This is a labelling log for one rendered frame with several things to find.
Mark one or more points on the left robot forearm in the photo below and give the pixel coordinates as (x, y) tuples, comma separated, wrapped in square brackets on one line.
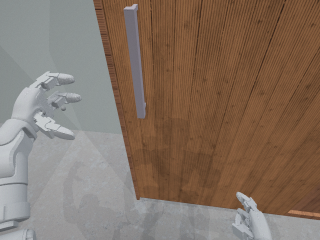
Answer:
[(16, 142)]

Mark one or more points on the robot left upper arm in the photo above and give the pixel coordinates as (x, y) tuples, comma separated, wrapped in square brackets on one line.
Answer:
[(23, 234)]

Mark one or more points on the robot right hand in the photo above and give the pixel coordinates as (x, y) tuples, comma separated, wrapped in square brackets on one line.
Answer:
[(256, 226)]

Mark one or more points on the wardrobe door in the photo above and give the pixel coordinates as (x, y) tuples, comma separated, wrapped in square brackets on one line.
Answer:
[(311, 202), (232, 93)]

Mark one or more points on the robot left hand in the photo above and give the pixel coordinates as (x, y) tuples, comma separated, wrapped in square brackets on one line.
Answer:
[(31, 101)]

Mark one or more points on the handle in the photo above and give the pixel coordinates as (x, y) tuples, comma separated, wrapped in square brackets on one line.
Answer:
[(131, 24)]

